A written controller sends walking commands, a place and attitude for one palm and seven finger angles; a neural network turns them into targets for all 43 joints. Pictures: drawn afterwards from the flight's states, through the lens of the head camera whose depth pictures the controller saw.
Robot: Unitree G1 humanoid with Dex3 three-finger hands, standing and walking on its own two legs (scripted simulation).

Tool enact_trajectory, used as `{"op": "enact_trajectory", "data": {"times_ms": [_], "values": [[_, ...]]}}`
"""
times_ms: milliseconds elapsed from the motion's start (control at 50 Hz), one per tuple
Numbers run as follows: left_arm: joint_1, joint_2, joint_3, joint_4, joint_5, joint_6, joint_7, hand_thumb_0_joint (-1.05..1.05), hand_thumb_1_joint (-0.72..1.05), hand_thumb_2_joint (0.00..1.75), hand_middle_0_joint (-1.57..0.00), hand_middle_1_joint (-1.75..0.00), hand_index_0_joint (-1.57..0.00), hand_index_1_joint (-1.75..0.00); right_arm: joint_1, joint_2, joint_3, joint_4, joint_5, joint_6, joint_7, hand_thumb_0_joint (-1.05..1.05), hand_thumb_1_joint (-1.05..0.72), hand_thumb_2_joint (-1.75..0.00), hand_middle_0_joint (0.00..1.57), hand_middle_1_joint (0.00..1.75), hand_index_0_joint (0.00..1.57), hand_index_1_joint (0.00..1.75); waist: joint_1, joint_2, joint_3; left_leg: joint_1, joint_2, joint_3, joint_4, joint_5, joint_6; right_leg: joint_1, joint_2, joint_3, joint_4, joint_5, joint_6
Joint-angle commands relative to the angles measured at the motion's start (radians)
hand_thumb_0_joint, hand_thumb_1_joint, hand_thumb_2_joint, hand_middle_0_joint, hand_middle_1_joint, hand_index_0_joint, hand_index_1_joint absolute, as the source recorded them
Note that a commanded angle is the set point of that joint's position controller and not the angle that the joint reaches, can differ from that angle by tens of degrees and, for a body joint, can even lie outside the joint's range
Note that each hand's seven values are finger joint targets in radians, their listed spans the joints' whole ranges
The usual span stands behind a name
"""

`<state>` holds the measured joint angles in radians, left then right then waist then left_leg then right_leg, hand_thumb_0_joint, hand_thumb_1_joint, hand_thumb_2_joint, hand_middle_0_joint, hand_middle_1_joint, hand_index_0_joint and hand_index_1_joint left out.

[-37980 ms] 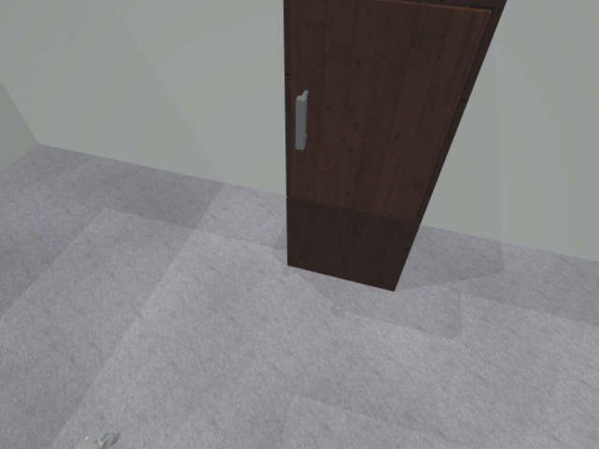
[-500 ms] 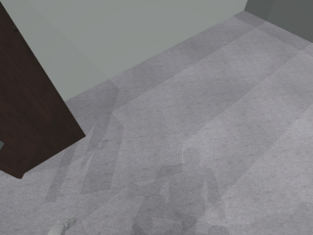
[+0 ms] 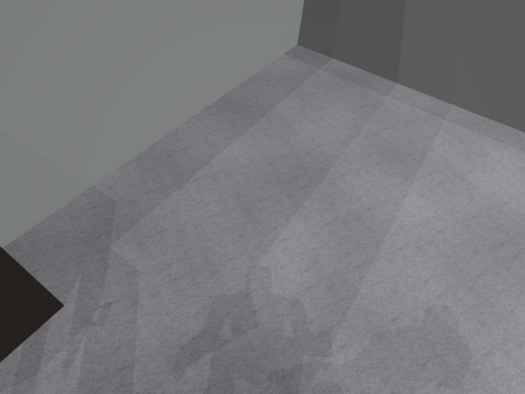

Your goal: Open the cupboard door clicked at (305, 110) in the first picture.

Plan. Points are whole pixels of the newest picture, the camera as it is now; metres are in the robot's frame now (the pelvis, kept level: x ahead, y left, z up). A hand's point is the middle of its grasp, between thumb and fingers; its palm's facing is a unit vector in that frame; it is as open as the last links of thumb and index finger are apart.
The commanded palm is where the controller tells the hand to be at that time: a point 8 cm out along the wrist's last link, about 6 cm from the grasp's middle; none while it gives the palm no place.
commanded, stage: walk to a spot facing it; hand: left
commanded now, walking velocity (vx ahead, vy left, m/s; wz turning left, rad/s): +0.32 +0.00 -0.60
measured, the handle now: out of the picture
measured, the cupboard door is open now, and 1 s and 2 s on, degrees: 45 45 45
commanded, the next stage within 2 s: turn to face it in 0.94 s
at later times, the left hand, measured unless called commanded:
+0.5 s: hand (246, 272) +0.37 +0.05 -0.16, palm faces -0.32 -0.92 -0.21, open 7.4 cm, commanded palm none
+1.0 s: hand (256, 277) +0.38 +0.03 -0.18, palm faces -0.25 -0.96 -0.15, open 7.4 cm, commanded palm none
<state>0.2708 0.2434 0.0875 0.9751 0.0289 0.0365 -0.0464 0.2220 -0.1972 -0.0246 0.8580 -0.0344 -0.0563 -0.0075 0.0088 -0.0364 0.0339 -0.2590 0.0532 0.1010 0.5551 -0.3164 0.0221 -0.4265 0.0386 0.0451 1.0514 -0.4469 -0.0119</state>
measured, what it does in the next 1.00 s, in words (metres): walks ahead, turning right: right foot, then left foot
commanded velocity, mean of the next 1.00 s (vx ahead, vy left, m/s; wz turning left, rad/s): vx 0.34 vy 0.00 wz -0.25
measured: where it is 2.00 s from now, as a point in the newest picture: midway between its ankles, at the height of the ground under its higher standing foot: (324, 292)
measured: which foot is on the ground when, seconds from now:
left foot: down 0.00-0.36, up 0.38-0.96, down 0.98-1.00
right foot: up 0.00-0.36, down 0.38-0.98, up 1.00-1.00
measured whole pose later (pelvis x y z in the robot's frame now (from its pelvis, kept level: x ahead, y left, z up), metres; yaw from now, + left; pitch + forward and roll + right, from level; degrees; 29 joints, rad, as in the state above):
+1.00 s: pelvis +0.44 -0.15 -0.02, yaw -22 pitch +0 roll +0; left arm 0.52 0.12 0.02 1.17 0.00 -0.06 0.02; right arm 0.06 -0.15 -0.02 0.96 -0.03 -0.06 0.01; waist 0.04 -0.02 0.05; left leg -0.41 0.00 0.13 0.63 -0.20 0.12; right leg -0.05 0.11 -0.01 0.80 -0.43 -0.06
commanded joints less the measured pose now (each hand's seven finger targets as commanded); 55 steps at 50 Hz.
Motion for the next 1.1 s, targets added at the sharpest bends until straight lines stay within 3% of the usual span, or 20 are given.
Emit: {"op": "enact_trajectory", "data": {"times_ms": [0,60,240,300,320,340,360,380,400,440,500,600,780,880,920,940,960,980,1020,1080], "values": [[-0.129,0.035,0.008,-0.133,0.008,-0.046,-0.027,0.0,0.9,0.9,-0.2,-0.3,-0.2,-0.3,0.126,-0.154,-0.029,-0.006,0.004,-0.016,-0.024,0.0,-0.9,-0.9,0.2,0.3,0.2,0.3,-0.022,0.192,0.059,0.175,0.265,-0.172,-0.352,0.12,0.028,-0.324,-0.11,-0.032,0.193,0.187,0.019],[-0.14,0.005,-0.009,-0.128,0.003,-0.035,-0.026,0.0,0.9,0.9,-0.2,-0.3,-0.2,-0.3,0.226,-0.127,-0.015,0.042,0.01,-0.029,-0.029,0.0,-0.9,-0.9,0.2,0.3,0.2,0.3,-0.033,0.206,-0.011,0.279,0.23,-0.021,-0.281,0.513,0.001,-0.346,-0.09,-0.074,0.18,0.238,0.018],[-0.351,-0.005,-0.033,-0.168,-0.006,-0.034,-0.031,0.0,0.9,0.9,-0.2,-0.3,-0.2,-0.3,0.327,-0.14,-0.011,0.121,-0.005,-0.015,-0.03,0.0,-0.9,-0.9,0.2,0.3,0.2,0.3,-0.068,0.186,0.065,0.3,0.281,0.111,-0.255,0.719,0.047,-0.169,-0.061,-0.199,-0.309,0.242,-0.035],[-0.161,0.043,-0.016,-0.118,-0.006,-0.044,-0.015,0.0,0.9,0.9,-0.2,-0.3,-0.2,-0.3,0.277,-0.181,-0.022,0.12,0.001,-0.01,-0.028,0.0,-0.9,-0.9,0.2,0.3,0.2,0.3,0.033,0.188,-0.021,0.262,0.29,0.143,-0.009,1.01,0.029,0.123,-0.001,-0.22,-0.385,0.17,-0.094],[0.018,0.074,-0.001,-0.066,-0.002,-0.053,-0.008,0.0,0.9,0.9,-0.2,-0.3,-0.2,-0.3,0.218,-0.191,-0.024,0.106,0.01,-0.011,-0.026,0.0,-0.9,-0.9,0.2,0.3,0.2,0.3,0.124,0.167,-0.107,0.167,0.257,0.172,0.187,0.962,-0.003,0.37,0.012,-0.21,-0.454,0.234,-0.116],[0.157,0.177,0.026,-0.023,0.003,-0.066,0.005,0.0,0.9,0.9,-0.2,-0.3,-0.2,-0.3,0.218,-0.15,-0.018,0.087,0.03,-0.013,-0.011,0.0,-0.9,-0.9,0.2,0.3,0.2,0.3,0.182,-0.031,-0.218,-0.108,0.17,0.192,0.494,0.538,-0.042,0.69,-0.175,0.025,-0.52,0.211,-0.183],[0.232,0.262,0.044,-0.011,-0.015,-0.069,0.022,0.0,0.9,0.9,-0.2,-0.3,-0.2,-0.3,0.225,-0.096,-0.014,0.05,0.045,-0.013,-0.014,0.0,-0.9,-0.9,0.2,0.3,0.2,0.3,0.169,-0.224,-0.341,-0.377,-0.009,0.103,0.847,-0.291,-0.087,0.838,-0.453,0.558,-0.659,0.35,-0.29],[0.171,0.273,0.047,-0.023,-0.03,-0.064,0.037,0.0,0.9,0.9,-0.2,-0.3,-0.2,-0.3,0.138,-0.129,-0.024,0.035,0.039,-0.007,-0.013,0.0,-0.9,-0.9,0.2,0.3,0.2,0.3,0.146,-0.121,-0.236,-0.462,0.039,-0.073,0.92,-0.237,-0.058,0.721,-0.456,0.557,-0.737,0.311,-0.294],[0.068,0.217,0.031,-0.045,-0.034,-0.06,0.044,0.0,0.9,0.9,-0.2,-0.3,-0.2,-0.3,0.107,-0.118,-0.035,0.038,0.036,-0.002,-0.009,0.0,-0.9,-0.9,0.2,0.3,0.2,0.3,0.096,-0.012,-0.094,-0.448,0.096,-0.091,0.882,-0.115,-0.054,0.533,-0.433,0.436,-0.783,0.22,-0.266],[-0.048,0.127,-0.002,-0.075,-0.027,-0.079,0.047,0.0,0.9,0.9,-0.2,-0.3,-0.2,-0.3,0.106,-0.086,-0.031,0.069,0.018,0.017,-0.008,0.0,-0.9,-0.9,0.2,0.3,0.2,0.3,0.005,-0.003,0.015,-0.329,0.131,-0.101,0.75,-0.019,-0.071,0.227,-0.337,0.259,-0.825,0.318,-0.2],[-0.05,0.093,-0.01,-0.051,-0.015,-0.108,0.048,0.0,0.9,0.9,-0.2,-0.3,-0.2,-0.3,0.185,-0.044,-0.029,0.109,0.009,0.039,0.001,0.0,-0.9,-0.9,0.2,0.3,0.2,0.3,-0.052,-0.027,-0.003,-0.257,0.111,-0.079,0.592,0.026,-0.079,0.177,-0.254,0.131,-0.833,0.47,-0.175],[0.079,0.045,-0.01,0.013,-0.024,-0.13,0.048,0.0,0.9,0.9,-0.2,-0.3,-0.2,-0.3,0.066,-0.034,-0.038,0.081,0.011,0.039,0.01,0.0,-0.9,-0.9,0.2,0.3,0.2,0.3,-0.017,-0.052,-0.046,-0.394,0.084,-0.071,0.469,0.156,-0.089,0.377,-0.191,0.1,-0.808,0.692,-0.098],[0.252,0.024,-0.039,0.098,-0.018,-0.137,0.076,0.0,0.9,0.9,-0.2,-0.3,-0.2,-0.3,-0.244,-0.038,-0.026,0.013,0.022,0.028,0.029,0.0,-0.9,-0.9,0.2,0.3,0.2,0.3,0.044,-0.075,0.079,-0.489,0.023,-0.023,0.296,0.158,-0.051,0.549,-0.236,0.123,-0.796,1.001,-0.091],[0.242,0.068,-0.034,0.119,-0.013,-0.142,0.085,0.0,0.9,0.9,-0.2,-0.3,-0.2,-0.3,-0.132,-0.044,-0.025,0.065,0.02,0.009,0.014,0.0,-0.9,-0.9,0.2,0.3,0.2,0.3,-0.039,-0.066,0.016,-0.169,-0.105,0.075,0.074,0.08,0.02,0.541,-0.221,0.058,-0.589,1.447,-0.074],[0.198,0.065,-0.033,0.109,-0.023,-0.143,0.08,0.0,0.9,0.9,-0.2,-0.3,-0.2,-0.3,0.145,-0.109,-0.044,0.149,0.008,0.005,-0.004,0.0,-0.9,-0.9,0.2,0.3,0.2,0.3,-0.166,-0.029,-0.101,0.271,-0.035,-0.02,-0.005,0.245,0.085,0.266,-0.178,0.022,-0.269,1.2,-0.037],[0.23,0.008,-0.039,0.091,-0.039,-0.142,0.072,0.0,0.9,0.9,-0.2,-0.3,-0.2,-0.3,0.274,-0.203,-0.067,0.175,-0.015,-0.001,-0.014,0.0,-0.9,-0.9,0.2,0.3,0.2,0.3,-0.185,0.174,-0.233,0.506,0.278,-0.427,-0.016,0.371,0.223,0.0,-0.056,-0.04,0.103,0.573,-0.009],[0.222,-0.005,-0.052,0.067,-0.043,-0.146,0.069,0.0,0.9,0.9,-0.2,-0.3,-0.2,-0.3,0.304,-0.22,-0.059,0.171,0.002,0.005,-0.017,0.0,-0.9,-0.9,0.2,0.3,0.2,0.3,-0.146,0.225,-0.282,0.501,0.444,-0.657,-0.173,0.489,0.314,-0.091,0.02,-0.019,0.362,-0.061,-0.031],[0.167,0.016,-0.04,0.059,-0.028,-0.131,0.075,0.0,0.9,0.9,-0.2,-0.3,-0.2,-0.3,0.211,-0.201,-0.052,0.158,0.013,0.011,-0.015,0.0,-0.9,-0.9,0.2,0.3,0.2,0.3,-0.103,0.101,-0.127,0.301,0.441,-0.603,-0.249,0.288,0.307,-0.134,-0.044,0.031,0.419,-0.06,-0.042],[0.118,-0.024,-0.034,0.056,-0.004,-0.101,0.055,0.0,0.9,0.9,-0.2,-0.3,-0.2,-0.3,0.084,-0.084,-0.023,0.124,0.013,-0.004,-0.024,0.0,-0.9,-0.9,0.2,0.3,0.2,0.3,-0.026,0.095,0.086,-0.007,0.325,-0.44,-0.347,0.148,0.196,-0.161,-0.099,0.021,0.362,0.089,-0.015],[0.152,-0.079,-0.044,0.07,0.001,-0.07,0.044,0.0,0.9,0.9,-0.2,-0.3,-0.2,-0.3,0.104,-0.051,-0.005,0.153,0.019,-0.031,-0.027,0.0,-0.9,-0.9,0.2,0.3,0.2,0.3,0.027,0.124,0.042,-0.041,0.198,-0.2,-0.315,0.562,0.15,-0.069,-0.121,-0.034,0.161,0.152,0.021]]}}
